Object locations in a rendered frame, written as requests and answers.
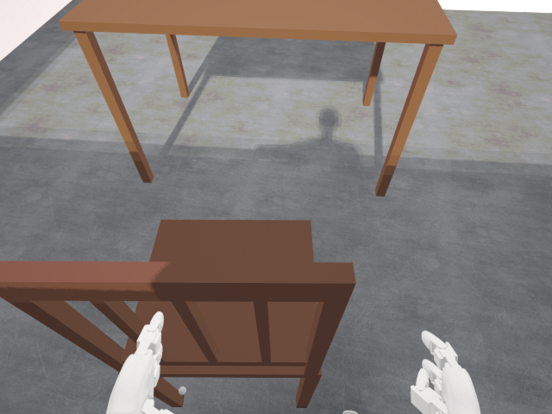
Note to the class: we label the left robot hand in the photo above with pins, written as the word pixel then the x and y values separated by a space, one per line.
pixel 140 374

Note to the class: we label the table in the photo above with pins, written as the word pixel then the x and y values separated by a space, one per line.
pixel 380 21

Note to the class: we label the chair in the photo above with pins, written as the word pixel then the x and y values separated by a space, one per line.
pixel 240 299

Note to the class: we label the right robot hand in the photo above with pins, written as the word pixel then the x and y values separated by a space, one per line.
pixel 453 388

